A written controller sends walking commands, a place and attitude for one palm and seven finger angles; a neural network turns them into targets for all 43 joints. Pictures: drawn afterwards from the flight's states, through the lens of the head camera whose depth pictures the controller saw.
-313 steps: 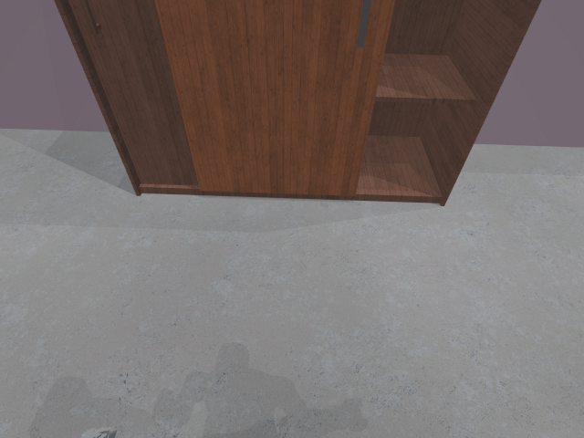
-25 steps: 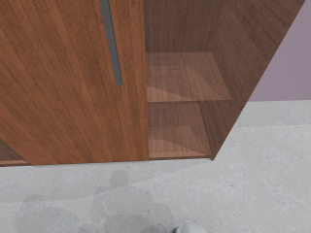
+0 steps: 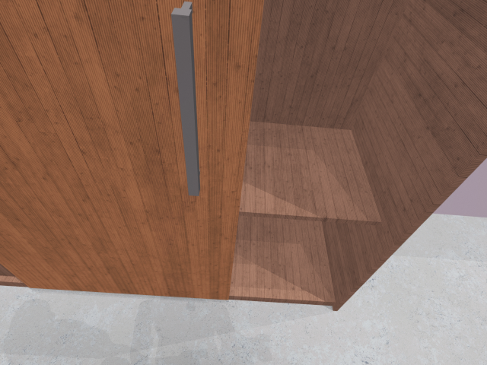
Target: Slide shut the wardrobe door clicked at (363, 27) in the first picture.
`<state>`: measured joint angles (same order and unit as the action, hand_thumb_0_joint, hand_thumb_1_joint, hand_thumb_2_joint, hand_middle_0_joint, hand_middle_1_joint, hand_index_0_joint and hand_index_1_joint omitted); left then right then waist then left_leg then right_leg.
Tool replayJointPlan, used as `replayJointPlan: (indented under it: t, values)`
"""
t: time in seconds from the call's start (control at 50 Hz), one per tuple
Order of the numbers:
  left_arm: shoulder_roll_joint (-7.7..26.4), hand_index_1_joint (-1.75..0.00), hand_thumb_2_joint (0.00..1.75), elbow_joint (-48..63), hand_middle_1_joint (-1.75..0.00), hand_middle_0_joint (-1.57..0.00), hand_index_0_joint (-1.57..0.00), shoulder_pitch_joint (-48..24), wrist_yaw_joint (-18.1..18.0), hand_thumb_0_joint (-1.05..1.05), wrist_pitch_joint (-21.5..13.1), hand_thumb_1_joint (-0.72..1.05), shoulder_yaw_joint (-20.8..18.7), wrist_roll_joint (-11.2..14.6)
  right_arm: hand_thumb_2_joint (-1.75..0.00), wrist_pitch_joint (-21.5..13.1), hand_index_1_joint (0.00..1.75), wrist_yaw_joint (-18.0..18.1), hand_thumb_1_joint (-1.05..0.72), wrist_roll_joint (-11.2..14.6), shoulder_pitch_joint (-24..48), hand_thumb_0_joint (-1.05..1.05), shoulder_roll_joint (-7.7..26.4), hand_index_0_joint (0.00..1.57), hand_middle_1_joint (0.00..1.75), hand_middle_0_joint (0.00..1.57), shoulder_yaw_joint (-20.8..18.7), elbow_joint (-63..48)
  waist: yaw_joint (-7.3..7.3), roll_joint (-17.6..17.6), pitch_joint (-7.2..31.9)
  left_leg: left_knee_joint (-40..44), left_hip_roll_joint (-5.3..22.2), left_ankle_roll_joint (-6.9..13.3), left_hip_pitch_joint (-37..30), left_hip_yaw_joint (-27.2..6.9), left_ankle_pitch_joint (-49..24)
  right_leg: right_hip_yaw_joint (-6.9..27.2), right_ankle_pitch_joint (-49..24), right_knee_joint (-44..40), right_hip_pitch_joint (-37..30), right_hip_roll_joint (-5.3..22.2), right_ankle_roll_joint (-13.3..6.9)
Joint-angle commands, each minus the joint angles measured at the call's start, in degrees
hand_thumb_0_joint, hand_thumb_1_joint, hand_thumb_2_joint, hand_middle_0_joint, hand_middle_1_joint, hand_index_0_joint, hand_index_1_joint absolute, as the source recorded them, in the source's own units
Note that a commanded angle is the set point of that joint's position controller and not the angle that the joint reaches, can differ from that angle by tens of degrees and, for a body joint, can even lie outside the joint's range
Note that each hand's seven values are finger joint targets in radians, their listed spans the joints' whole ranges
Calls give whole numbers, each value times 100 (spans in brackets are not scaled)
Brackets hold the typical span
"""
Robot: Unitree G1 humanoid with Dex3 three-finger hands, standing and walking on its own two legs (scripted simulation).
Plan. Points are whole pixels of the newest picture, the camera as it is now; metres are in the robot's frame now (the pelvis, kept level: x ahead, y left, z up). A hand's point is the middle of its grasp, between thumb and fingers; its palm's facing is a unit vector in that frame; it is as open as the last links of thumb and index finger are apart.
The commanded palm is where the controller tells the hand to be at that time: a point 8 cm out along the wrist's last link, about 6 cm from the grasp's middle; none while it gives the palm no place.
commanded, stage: come to a stop and stand still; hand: left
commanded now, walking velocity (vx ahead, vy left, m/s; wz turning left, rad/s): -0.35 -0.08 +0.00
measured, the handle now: (191, 118) +0.44 +0.14 +0.18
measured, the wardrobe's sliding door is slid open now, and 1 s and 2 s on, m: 0.44 0.44 0.44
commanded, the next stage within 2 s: none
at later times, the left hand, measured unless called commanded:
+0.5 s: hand out of the picture +0.00 +0.13 -0.15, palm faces +0.02 -0.97 -0.26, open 7.4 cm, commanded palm none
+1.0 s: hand out of the picture -0.02 +0.20 -0.17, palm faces +0.00 -0.97 -0.24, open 7.4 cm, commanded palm none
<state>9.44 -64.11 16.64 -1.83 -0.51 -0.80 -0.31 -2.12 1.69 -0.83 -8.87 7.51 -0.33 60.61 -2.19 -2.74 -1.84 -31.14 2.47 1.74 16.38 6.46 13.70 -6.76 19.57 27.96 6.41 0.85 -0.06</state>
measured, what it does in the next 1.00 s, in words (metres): steps on the spot: right foot, then left foot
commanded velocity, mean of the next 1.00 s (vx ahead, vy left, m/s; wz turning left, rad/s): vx -0.01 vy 0.04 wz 0.00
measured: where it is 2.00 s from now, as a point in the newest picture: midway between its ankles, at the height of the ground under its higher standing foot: outside the picture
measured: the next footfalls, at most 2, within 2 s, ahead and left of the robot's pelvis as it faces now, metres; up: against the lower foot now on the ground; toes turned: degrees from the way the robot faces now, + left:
right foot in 0.34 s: +0.00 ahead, -0.17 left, +0.00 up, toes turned -3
left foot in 0.74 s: -0.03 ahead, +0.08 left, +0.00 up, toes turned +3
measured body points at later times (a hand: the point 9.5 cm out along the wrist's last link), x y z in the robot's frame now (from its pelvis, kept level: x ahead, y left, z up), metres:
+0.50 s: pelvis -0.02 -0.06 +0.01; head -0.01 -0.09 +0.46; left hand +0.00 +0.18 -0.13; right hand +0.01 -0.31 -0.16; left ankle -0.02 +0.08 -0.70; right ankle -0.04 -0.16 -0.73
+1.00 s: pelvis -0.04 +0.01 +0.00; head -0.04 +0.01 +0.45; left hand -0.02 +0.25 -0.15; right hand +0.01 -0.22 -0.15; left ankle -0.07 +0.07 -0.73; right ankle -0.04 -0.16 -0.73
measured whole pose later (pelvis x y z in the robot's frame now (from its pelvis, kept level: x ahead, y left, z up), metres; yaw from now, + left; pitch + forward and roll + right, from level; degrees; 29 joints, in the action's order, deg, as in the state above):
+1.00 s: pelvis -0.04 +0.01 +0.00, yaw -1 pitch -2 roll +0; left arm 10.8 -58.8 16.0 -1.7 1.2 0.4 -1.0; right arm -0.2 1.1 -1.3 -14.6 11.5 0.3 55.5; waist -1.0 1.4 -1.2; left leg -30.9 -2.7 4.8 9.8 5.6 19.8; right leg 0.1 15.7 30.8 13.6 5.4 1.4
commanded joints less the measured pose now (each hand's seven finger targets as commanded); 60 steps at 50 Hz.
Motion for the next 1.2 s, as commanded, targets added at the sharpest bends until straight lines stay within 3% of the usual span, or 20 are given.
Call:
replayJointPlan:
  t: [0.0,0.06,0.1,0.2,0.24,0.28,0.3,0.32,0.36,0.44,0.56,0.62,0.64,0.66,0.7,0.76,0.78,0.84,0.94,1.18]
  values:
    - [607,-30,90,282,-30,-20,-20,465,-103,0,119,90,-130,9,-90,130,30,175,-90,61,-637,0,1080,20,30,20,-259,-41,233,1508,333,880,1660,695,-1677,-1363,-6378,440,569,1044,1121,271,109]
    - [602,-30,90,484,-30,-20,-20,278,-82,0,244,90,-258,-42,-90,281,30,219,-90,8,-509,0,1322,20,30,20,-457,-176,297,1085,553,783,1946,1062,-1839,-1321,-6054,728,1317,2569,1765,159,134]
    - [527,-30,90,616,-30,-20,-20,184,-69,0,286,90,-333,-51,-90,334,30,203,-90,-21,-309,0,1297,20,30,20,-518,-316,272,824,763,709,1865,1013,-1763,-1119,-5370,883,1155,3073,1967,125,178]
    - [356,-30,90,768,-30,-20,-20,326,-21,0,331,90,-326,-55,-90,329,30,76,-90,-60,207,0,1226,20,30,20,-530,-569,125,1254,771,923,1589,771,-736,-857,-3061,636,704,2162,1284,200,149]
    - [320,-30,90,667,-30,-20,-20,619,-17,0,264,90,-280,-64,-90,350,30,5,-90,-56,308,0,1182,20,30,20,-498,-585,-11,1191,711,1001,1420,601,-69,-921,-1169,457,268,1191,546,208,98]
    - [553,-30,90,494,-30,-20,-20,881,-44,0,130,90,-233,-142,-90,381,30,-82,-90,25,168,0,799,20,30,20,-416,-536,-93,156,499,298,558,34,570,-513,966,700,-406,-545,-6,412,94]
    - [990,-30,90,609,-30,-20,-20,474,-52,0,25,90,-213,-168,-90,419,30,-126,-90,83,3,0,413,20,30,20,-325,-591,127,-1092,198,-443,-4,-319,746,-271,1525,2243,613,-1482,714,1505,-299]
    - [1267,-30,90,816,-30,-20,-20,72,-34,0,76,90,-210,-145,-90,488,30,-178,-90,40,149,0,542,20,30,20,-320,-661,94,-788,-228,-866,3,-290,351,-476,1578,2563,1654,-2065,1797,1940,-636]
    - [1309,-30,90,816,-30,-20,-20,-160,-43,0,7,90,-286,-128,-90,502,30,-186,-90,-24,221,0,730,20,30,20,-327,-617,53,-1194,-547,-1447,4,-215,699,-804,1099,2970,1251,-2170,1775,1831,-746]
    - [1140,-30,90,790,-30,-20,-20,-237,-31,0,-43,90,-283,-110,-90,375,30,-201,-90,6,-340,0,764,20,30,20,-311,-328,140,-514,-290,-1580,-48,-323,653,-627,699,1774,-1193,-1387,835,1566,-740]
    - [1221,-30,90,534,-30,-20,-20,350,-115,0,-28,90,-372,-119,-90,342,30,-107,-90,56,-273,0,681,20,30,20,-253,-481,-138,-621,260,-712,-150,-432,617,-501,1111,1703,-3854,-691,-477,1761,-1010]
    - [1147,-30,90,474,-30,-20,-20,177,-122,0,5,90,-353,-96,-90,328,30,-67,-90,71,-508,0,615,20,30,20,-232,-373,-5,-709,356,245,-213,-405,-84,-394,551,1540,-3673,-509,-203,1569,-826]
    - [1111,-30,90,468,-30,-20,-20,639,-302,0,-146,90,-216,-122,-90,201,30,-84,-90,28,-277,0,841,20,30,20,-251,-781,22,-292,325,-345,-327,-417,-43,-265,639,1986,-5722,-1,-224,1458,-532]
    - [1353,-30,90,798,-30,-20,-20,302,-251,0,-192,90,-260,-119,-90,234,30,-113,-90,50,-655,0,670,20,30,20,-237,-856,226,-425,715,-254,-161,-196,83,-396,832,1600,-4534,-43,-277,1486,-557]
    - [1048,-30,90,950,-30,-20,-20,-112,-198,0,-123,90,-180,-73,-90,233,30,-125,-90,47,-965,0,733,20,30,20,-181,-790,422,7,548,535,10,-139,-535,-523,201,1204,-2247,64,527,1073,-436]
    - [716,-30,90,928,-30,-20,-20,0,-141,0,0,90,-92,-60,-90,159,30,-108,-90,-49,-903,0,983,20,30,20,-126,-826,232,1525,214,682,601,171,-160,-1118,-1810,455,-770,493,585,383,-184]
    - [673,-30,90,905,-30,-20,-20,30,-123,0,37,90,-59,-66,-90,152,30,-84,-90,-32,-828,0,1042,20,30,20,-106,-850,189,1537,76,797,679,246,-163,-1210,-2058,367,-308,511,648,241,-124]
    - [636,-30,90,828,-30,-20,-20,68,-64,0,62,90,-3,-47,-90,146,30,-52,-90,-14,-724,0,1077,20,30,20,-65,-878,140,682,-218,906,515,246,10,-1120,-1232,502,-472,215,599,269,-135]
    - [654,-30,90,837,-30,-20,-20,41,-16,0,103,90,11,-71,-90,100,30,-63,-90,-22,-731,0,1125,20,30,20,-46,-782,145,618,-474,1496,464,176,144,-1263,3,575,-457,138,685,311,-103]
    - [586,-30,90,554,-30,-20,-20,206,-41,0,57,90,27,-32,-90,7,30,5,-90,1,-975,0,1033,20,30,20,22,-304,179,419,-77,1287,376,62,-652,-977,-1580,728,-1221,23,510,454,-75]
